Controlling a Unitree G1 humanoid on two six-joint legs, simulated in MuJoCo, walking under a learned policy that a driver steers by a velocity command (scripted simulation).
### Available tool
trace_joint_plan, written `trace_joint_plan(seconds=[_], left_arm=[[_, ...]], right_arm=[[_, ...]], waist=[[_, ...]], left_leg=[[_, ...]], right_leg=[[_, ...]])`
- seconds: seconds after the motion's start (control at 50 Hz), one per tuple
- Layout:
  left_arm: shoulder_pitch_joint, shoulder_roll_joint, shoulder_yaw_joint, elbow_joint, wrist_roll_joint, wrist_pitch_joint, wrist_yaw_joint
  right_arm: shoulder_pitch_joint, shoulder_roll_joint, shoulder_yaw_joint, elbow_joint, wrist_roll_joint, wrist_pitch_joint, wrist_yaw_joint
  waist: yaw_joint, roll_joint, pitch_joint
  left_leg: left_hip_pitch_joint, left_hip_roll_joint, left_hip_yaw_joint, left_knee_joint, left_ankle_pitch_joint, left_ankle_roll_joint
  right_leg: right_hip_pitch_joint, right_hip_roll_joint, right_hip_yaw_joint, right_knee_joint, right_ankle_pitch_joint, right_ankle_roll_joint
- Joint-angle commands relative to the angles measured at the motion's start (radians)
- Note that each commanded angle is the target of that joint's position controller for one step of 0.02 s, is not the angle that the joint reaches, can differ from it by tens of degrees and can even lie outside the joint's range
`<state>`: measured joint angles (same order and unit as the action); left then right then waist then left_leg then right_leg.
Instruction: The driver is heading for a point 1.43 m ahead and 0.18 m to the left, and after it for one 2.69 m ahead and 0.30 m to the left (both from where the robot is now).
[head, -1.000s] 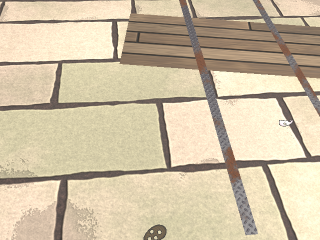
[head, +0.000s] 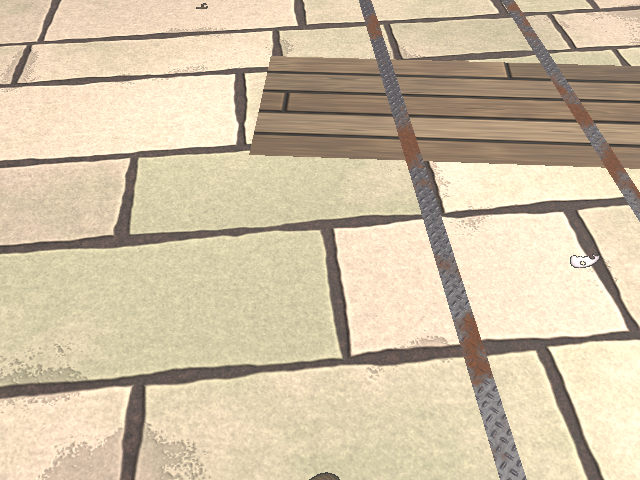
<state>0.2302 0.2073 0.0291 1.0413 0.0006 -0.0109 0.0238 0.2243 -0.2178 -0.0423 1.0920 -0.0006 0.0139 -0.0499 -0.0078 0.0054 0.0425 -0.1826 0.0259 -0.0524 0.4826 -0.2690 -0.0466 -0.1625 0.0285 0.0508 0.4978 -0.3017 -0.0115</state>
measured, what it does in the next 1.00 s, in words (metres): walks ahead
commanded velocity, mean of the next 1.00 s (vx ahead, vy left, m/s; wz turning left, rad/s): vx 0.13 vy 0.00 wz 0.00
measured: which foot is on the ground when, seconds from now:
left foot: down 0.00-1.00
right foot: down 0.00-0.78, up 0.80-1.00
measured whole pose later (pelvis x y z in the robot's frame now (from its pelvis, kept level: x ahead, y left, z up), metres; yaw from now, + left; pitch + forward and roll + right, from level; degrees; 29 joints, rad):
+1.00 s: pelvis +0.10 +0.05 +0.01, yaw +1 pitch +1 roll -1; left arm 0.19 0.25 0.06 0.96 -0.02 -0.09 0.00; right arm 0.51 -0.16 -0.02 1.09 0.00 -0.10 0.00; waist -0.05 -0.03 -0.02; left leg -0.01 -0.03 0.02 0.28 -0.28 0.06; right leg -0.60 -0.07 -0.01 1.03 -0.17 -0.05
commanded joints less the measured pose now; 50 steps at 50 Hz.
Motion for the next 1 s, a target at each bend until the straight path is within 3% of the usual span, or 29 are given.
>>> trace_joint_plan(seconds=[0.02, 0.54, 0.56, 0.6, 0.62, 0.66, 0.68, 0.7, 0.72, 0.74, 0.76, 0.78, 0.8, 0.82, 0.84, 0.86, 0.9, 0.92, 0.94, 1.0], left_arm=[[0.033, 0.103, 0.017, -0.02, -0.001, -0.007, 0.004], [0.101, 0.069, 0.006, 0.019, -0.004, -0.002, 0.01], [0.119, 0.059, 0.004, 0.029, -0.003, 0.0, 0.012], [0.124, 0.097, 0.017, 0.025, -0.015, 0.006, 0.019], [0.133, 0.116, 0.024, 0.018, -0.019, 0.004, 0.021], [0.198, 0.158, 0.039, 0.019, -0.03, -0.016, 0.017], [0.207, 0.18, 0.049, 0.018, -0.033, -0.027, 0.015], [0.179, 0.178, 0.05, 0.004, -0.03, -0.036, 0.014], [0.138, 0.169, 0.047, -0.014, -0.027, -0.043, 0.012], [0.086, 0.164, 0.045, -0.033, -0.035, -0.045, 0.009], [0.023, 0.156, 0.042, -0.054, -0.044, -0.042, 0.007], [-0.001, 0.134, 0.037, -0.069, -0.042, -0.042, 0.006], [-0.013, 0.071, 0.02, -0.082, -0.029, -0.052, 0.0], [-0.014, 0.044, 0.018, -0.125, -0.037, -0.074, 0.004], [-0.016, 0.081, 0.025, -0.125, -0.052, -0.09, 0.001], [-0.008, 0.084, 0.024, -0.119, -0.056, -0.099, -0.008], [-0.014, 0.103, 0.036, -0.106, -0.032, -0.107, -0.014], [-0.034, 0.115, 0.044, -0.109, -0.024, -0.106, -0.019], [-0.042, 0.1, 0.044, -0.109, -0.021, -0.102, -0.026], [-0.147, 0.055, 0.031, -0.152, -0.021, -0.088, -0.036]], right_arm=[[0.041, -0.098, -0.014, -0.015, 0.0, -0.007, -0.003], [0.121, -0.058, 0.002, 0.012, 0.002, -0.013, -0.005], [0.14, -0.044, 0.005, 0.021, 0.002, -0.012, -0.006], [0.137, -0.046, 0.002, 0.017, 0.011, -0.011, -0.01], [0.123, -0.048, 0.001, 0.004, 0.011, -0.016, -0.011], [0.082, -0.01, 0.01, -0.032, 0.017, -0.049, 0.0], [0.065, 0.002, 0.013, -0.047, 0.022, -0.069, 0.009], [0.059, -0.008, 0.009, -0.057, 0.029, -0.086, 0.017], [0.072, -0.012, 0.007, -0.061, 0.033, -0.1, 0.024], [0.118, -0.004, 0.007, -0.052, 0.037, -0.109, 0.03], [0.21, -0.002, 0.001, -0.016, 0.036, -0.115, 0.033], [0.296, -0.024, -0.012, 0.025, 0.026, -0.115, 0.033], [0.436, -0.093, -0.035, 0.054, 0.019, -0.113, 0.032], [0.53, -0.217, -0.056, 0.055, 0.013, -0.123, 0.05], [0.439, -0.153, -0.033, 0.033, -0.002, -0.136, 0.054], [0.351, -0.103, -0.019, 0.0, 0.006, -0.144, 0.056], [0.263, -0.084, -0.007, -0.035, 0.012, -0.141, 0.065], [0.271, -0.055, 0.003, -0.034, 0.008, -0.132, 0.064], [0.303, -0.041, 0.009, -0.027, 0.003, -0.124, 0.06], [0.348, -0.069, 0.009, -0.03, -0.004, -0.107, 0.04]], waist=[[0.001, -0.009, 0.007], [0.005, -0.004, 0.028], [0.005, -0.01, 0.005], [0.011, -0.043, 0.045], [0.019, -0.064, 0.085], [0.048, -0.161, 0.125], [0.052, -0.202, 0.138], [0.038, -0.195, 0.156], [0.013, -0.188, 0.161], [-0.025, -0.183, 0.154], [-0.077, -0.155, 0.137], [-0.101, -0.085, 0.109], [-0.139, 0.136, 0.034], [-0.14, 0.359, 0.008], [-0.087, 0.225, 0.068], [-0.052, 0.13, 0.12], [-0.024, 0.059, 0.106], [-0.027, 0.072, 0.091], [-0.032, 0.093, 0.069], [-0.048, 0.081, 0.067]], left_leg=[[0.008, 0.0, 0.013, -0.057, 0.154, 0.012], [-0.023, -0.01, 0.02, -0.053, 0.126, 0.018], [-0.015, -0.023, 0.035, -0.051, 0.043, 0.02], [-0.075, -0.071, 0.081, 0.019, -0.23, 0.039], [-0.138, -0.078, 0.084, 0.057, -0.326, 0.053], [-0.26, -0.075, 0.104, 0.21, -0.265, 0.064], [-0.276, -0.046, 0.086, 0.305, -0.197, 0.074], [-0.29, -0.017, 0.06, 0.346, -0.189, 0.095], [-0.274, -0.002, 0.051, 0.323, -0.221, 0.116], [-0.188, 0.004, 0.059, 0.2, -0.219, 0.138], [0.001, -0.016, 0.085, 0.03, -0.138, 0.146], [0.148, -0.038, 0.067, -0.022, -0.049, 0.126], [0.298, 0.129, -0.194, -0.143, -0.119, 0.161], [0.357, 0.341, -0.643, -0.32, -0.242, 0.297], [0.29, 0.379, -0.711, -0.335, -0.292, 0.328], [0.257, 0.348, -0.583, -0.32, -0.248, 0.299], [0.235, 0.259, -0.356, -0.33, -0.049, 0.233], [0.231, 0.217, -0.26, -0.332, 0.091, 0.206], [0.235, 0.19, -0.194, -0.329, 0.209, 0.197], [0.218, 0.167, -0.1, -0.339, 0.373, 0.208]], right_leg=[[-0.053, -0.04, 0.03, -0.1, 0.187, -0.009], [-0.074, -0.03, 0.012, -0.094, 0.149, -0.003], [-0.066, -0.022, 0.005, -0.103, 0.047, -0.005], [-0.113, -0.019, 0.027, -0.119, -0.312, -0.04], [-0.145, -0.052, 0.08, -0.147, -0.462, -0.07], [-0.115, -0.2, 0.297, -0.252, -0.606, -0.157], [-0.131, -0.284, 0.426, -0.305, -0.608, -0.209], [-0.157, -0.325, 0.481, -0.327, -0.572, -0.236], [-0.172, -0.325, 0.464, -0.322, -0.515, -0.23], [-0.205, -0.298, 0.396, -0.291, -0.462, -0.2], [-0.29, -0.228, 0.281, -0.235, -0.384, -0.152], [-0.352, -0.142, 0.167, -0.104, -0.252, -0.108], [-0.455, -0.038, 0.001, 0.247, -0.126, -0.044], [-0.638, 0.048, -0.042, 0.499, -0.247, -0.024], [-0.702, -0.016, 0.039, 0.669, -0.237, -0.042], [-0.742, -0.066, 0.052, 0.722, -0.129, -0.063], [-0.713, -0.124, 0.022, 0.651, 0.044, -0.071], [-0.674, -0.138, 0.002, 0.603, 0.091, -0.063], [-0.647, -0.135, -0.023, 0.573, 0.123, -0.052], [-0.64, -0.119, -0.068, 0.427, 0.204, -0.016]])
